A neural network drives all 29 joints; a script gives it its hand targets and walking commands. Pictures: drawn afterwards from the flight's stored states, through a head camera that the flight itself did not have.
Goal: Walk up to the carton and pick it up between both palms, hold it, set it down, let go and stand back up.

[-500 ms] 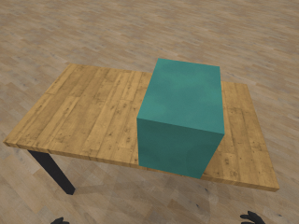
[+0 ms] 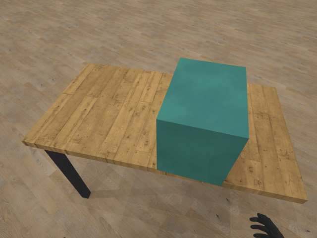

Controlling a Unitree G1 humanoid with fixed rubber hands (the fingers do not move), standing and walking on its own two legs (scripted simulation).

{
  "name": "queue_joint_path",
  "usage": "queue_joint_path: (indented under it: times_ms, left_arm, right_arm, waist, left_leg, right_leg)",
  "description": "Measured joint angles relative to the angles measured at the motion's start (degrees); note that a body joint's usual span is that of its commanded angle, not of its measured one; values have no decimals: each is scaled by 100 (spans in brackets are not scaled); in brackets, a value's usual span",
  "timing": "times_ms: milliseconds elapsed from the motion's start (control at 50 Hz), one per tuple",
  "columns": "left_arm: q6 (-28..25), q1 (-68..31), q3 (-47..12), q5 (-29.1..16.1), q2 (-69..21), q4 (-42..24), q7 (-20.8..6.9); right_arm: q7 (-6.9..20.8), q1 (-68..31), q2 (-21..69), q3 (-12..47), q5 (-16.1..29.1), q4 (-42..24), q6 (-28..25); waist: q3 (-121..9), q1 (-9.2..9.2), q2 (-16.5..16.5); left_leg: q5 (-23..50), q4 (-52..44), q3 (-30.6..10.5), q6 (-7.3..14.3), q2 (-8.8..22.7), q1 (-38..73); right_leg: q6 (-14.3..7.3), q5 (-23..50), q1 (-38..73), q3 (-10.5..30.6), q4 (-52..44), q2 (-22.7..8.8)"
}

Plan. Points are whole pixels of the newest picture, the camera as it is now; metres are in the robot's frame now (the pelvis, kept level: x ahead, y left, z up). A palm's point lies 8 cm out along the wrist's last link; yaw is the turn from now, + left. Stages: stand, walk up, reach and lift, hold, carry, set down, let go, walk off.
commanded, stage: walk up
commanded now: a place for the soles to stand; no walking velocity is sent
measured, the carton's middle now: (199, 120) +0.48 -0.10 +0.01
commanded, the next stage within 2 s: reach and lift in 1.28 s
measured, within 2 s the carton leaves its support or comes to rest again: neither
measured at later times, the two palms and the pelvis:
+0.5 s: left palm out of the picture +0.08 +0.28 -0.09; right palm out of the picture +0.13 -0.26 -0.08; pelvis +0.00 +0.01 +0.01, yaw -4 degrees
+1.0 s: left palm out of the picture +0.14 +0.25 -0.08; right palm out of the picture +0.12 -0.28 -0.08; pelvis +0.02 -0.01 +0.01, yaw -8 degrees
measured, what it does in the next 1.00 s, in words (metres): stands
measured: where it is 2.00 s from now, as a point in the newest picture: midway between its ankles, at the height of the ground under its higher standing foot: outside the picture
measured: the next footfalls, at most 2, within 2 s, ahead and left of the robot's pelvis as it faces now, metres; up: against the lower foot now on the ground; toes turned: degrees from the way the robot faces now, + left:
none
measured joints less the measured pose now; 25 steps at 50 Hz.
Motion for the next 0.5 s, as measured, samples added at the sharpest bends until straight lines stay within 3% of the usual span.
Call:
queue_joint_path:
  times_ms: [140,500]
  left_arm:
    - [12,178,-21,-22,-62,68,-57]
    - [-56,391,-50,-14,-178,150,-133]
  right_arm:
    - [93,-66,2,31,-13,149,-122]
    - [-25,50,151,97,69,496,-224]
  waist:
    - [-96,1,142]
    - [-254,48,-17]
  left_leg:
    - [163,-302,158,40,55,138]
    - [219,-579,397,34,198,209]
  right_leg:
    - [58,5,71,128,-212,-5]
    - [59,156,23,384,-442,95]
